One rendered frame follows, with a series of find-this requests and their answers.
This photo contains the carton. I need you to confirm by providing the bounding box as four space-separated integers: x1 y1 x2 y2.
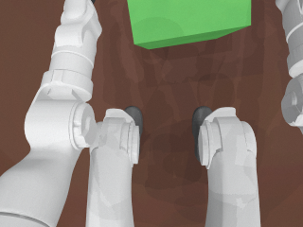
127 0 251 49

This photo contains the left robot forearm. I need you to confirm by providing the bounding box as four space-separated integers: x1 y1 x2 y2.
24 0 102 138

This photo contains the robot left upper arm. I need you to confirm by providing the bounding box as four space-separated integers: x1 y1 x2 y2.
0 99 98 227

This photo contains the left robot shin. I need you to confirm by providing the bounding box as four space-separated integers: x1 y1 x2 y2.
89 108 135 155

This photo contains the right robot forearm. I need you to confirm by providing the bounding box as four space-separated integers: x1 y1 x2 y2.
275 0 303 78

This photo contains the robot left thigh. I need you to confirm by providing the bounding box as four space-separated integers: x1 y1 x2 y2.
85 117 140 227

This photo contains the robot right upper arm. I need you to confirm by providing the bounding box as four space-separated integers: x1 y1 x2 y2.
281 73 303 134

